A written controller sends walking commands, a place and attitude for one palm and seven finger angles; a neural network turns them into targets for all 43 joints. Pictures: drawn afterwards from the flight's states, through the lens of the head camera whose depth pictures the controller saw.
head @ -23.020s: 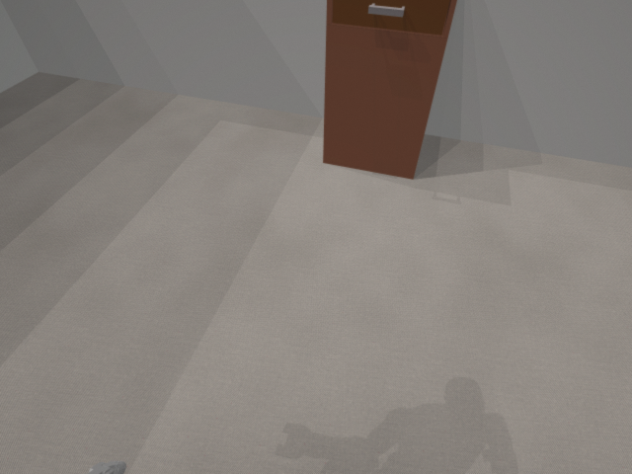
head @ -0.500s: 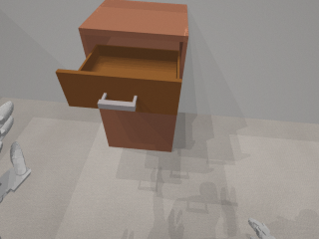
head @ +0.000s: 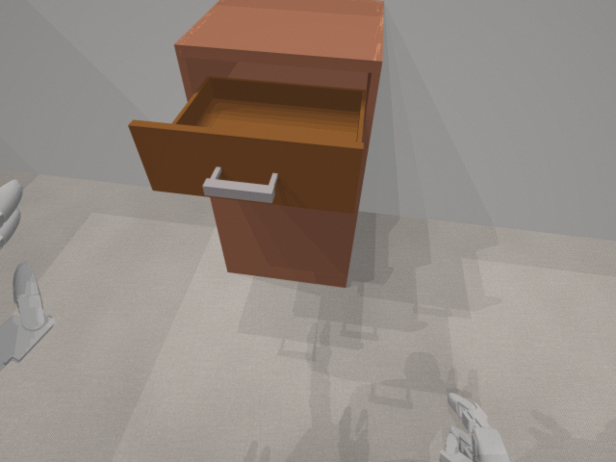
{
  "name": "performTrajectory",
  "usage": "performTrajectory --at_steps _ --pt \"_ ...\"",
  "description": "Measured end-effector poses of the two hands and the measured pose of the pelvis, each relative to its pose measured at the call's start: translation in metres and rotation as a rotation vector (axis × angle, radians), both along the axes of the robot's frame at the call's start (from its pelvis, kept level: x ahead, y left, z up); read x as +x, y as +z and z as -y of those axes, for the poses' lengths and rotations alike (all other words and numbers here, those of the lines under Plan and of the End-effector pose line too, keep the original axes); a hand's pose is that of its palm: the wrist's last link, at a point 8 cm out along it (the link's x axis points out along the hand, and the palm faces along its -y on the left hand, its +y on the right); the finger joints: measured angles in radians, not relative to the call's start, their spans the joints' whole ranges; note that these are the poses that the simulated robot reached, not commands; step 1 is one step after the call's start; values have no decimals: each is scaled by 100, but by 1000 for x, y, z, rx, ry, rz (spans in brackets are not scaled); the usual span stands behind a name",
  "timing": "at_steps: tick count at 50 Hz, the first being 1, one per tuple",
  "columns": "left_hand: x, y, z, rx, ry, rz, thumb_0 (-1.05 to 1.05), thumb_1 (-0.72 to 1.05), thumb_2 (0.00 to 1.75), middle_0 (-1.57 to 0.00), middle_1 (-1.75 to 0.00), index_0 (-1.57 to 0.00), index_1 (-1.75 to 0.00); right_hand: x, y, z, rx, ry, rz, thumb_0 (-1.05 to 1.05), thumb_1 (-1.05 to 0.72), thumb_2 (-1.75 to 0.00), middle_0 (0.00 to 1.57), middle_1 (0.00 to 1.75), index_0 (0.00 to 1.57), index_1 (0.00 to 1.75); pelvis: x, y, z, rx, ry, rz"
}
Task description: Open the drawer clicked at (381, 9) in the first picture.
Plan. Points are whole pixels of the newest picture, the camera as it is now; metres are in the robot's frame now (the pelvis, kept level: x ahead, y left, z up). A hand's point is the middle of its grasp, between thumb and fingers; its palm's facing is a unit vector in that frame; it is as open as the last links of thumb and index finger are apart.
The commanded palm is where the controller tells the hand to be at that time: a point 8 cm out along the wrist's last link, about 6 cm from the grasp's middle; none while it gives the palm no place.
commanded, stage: stop stepping back and stand still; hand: left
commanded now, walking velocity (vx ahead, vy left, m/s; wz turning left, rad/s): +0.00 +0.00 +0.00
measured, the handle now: (242, 182) +0.59 +0.15 +0.02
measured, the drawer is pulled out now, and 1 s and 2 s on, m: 0.30 0.30 0.30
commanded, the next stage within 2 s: let the arm hang, fingers relaxed in 0.72 s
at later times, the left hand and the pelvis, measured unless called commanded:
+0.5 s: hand (52, 289) +0.23 +0.25 +0.19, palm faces +0.32 -0.82 -0.48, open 7.4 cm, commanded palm +0.16 +0.30 +0.21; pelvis +0.03 +0.02 +0.01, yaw -1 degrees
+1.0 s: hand (116, 425) +0.19 +0.27 -0.08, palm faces +0.06 -0.92 -0.39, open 7.4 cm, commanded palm none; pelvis +0.01 +0.04 +0.00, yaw +0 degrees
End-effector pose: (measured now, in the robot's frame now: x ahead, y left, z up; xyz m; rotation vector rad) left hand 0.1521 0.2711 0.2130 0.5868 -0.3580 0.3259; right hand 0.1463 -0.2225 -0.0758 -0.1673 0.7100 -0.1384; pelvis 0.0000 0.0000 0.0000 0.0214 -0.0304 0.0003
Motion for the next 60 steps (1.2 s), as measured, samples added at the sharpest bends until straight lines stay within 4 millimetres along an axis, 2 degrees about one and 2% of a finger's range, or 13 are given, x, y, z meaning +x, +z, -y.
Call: performTrajectory --at_steps 6,13,21,29,41,42,43,45,47,50,52,55,60 --pt "7 -1 2 -42 18 -27 1 89 90 -21 -30 -22 -30 8 -4 4 11 9 -63 1 -91 -90 20 30 21 30 9 6 1 -22 3 -15" --pt "22 -10 -7 -60 4 -85 1 89 90 -21 -30 -22 -30 18 5 7 -35 -10 -76 1 -91 -90 20 30 21 30 19 11 -7 -23 -7 -16" --pt "36 -4 -14 -34 -34 -92 1 89 90 -21 -30 -22 -30 37 16 -2 -38 -14 -29 1 -91 -90 20 30 20 30 24 13 -15 -27 -14 -30" --pt "37 -5 -23 -45 -26 -102 1 89 90 -21 -30 -22 -30 44 17 -16 -24 -5 -24 1 -91 -90 20 30 21 30 27 14 -23 -31 -13 -38" --pt "32 -8 -32 -71 -11 -98 1 89 90 -21 -30 -22 -30 38 15 -27 -29 10 -42 1 -91 -90 20 30 21 30 25 14 -31 -34 -9 -39" --pt "35 -15 -34 -59 -20 -114 1 89 90 -21 -30 -21 -30 38 12 -27 -19 23 -34 1 -91 -90 20 30 21 30 24 13 -32 -34 -1 -45" --pt "40 -34 -38 -59 -20 -177 1 89 90 -21 -30 -21 -30 38 6 -25 -11 44 -41 1 -91 -90 20 30 21 30 22 11 -34 -33 6 -50" --pt "51 -92 -50 -128 29 -398 0 89 90 -21 -30 -21 -30 34 -10 -21 -5 66 -88 0 -91 -90 20 30 21 30 18 7 -37 -27 11 -54" --pt "49 -162 -56 -234 107 -666 0 90 90 -20 -30 -21 -30 25 -23 -17 -1 56 -138 0 -91 -90 20 30 21 30 15 4 -38 -18 7 -49" --pt "16 -254 -41 -370 181 -1050 0 91 90 -20 -30 -20 -30 0 -34 -10 -3 17 -215 0 -91 -90 20 30 21 30 11 2 -36 -11 -7 -30" --pt "-19 -298 -20 -443 190 -1261 1 91 90 -20 -29 -20 -30 -23 -37 -6 -10 -16 -281 0 -91 -90 20 30 21 30 10 2 -33 -11 -15 -17" --pt "-75 -338 18 -544 178 -1504 1 91 90 -20 -29 -20 -29 -64 -41 -4 -20 -58 -412 0 -91 -90 20 30 20 30 8 5 -30 -15 -23 -4" --pt "-144 -351 21 -622 302 -1665 0 99 90 -21 -30 -21 -30 -134 -45 -8 -19 -89 -655 0 -91 -90 20 30 20 30 6 11 -23 -27 -13 -4"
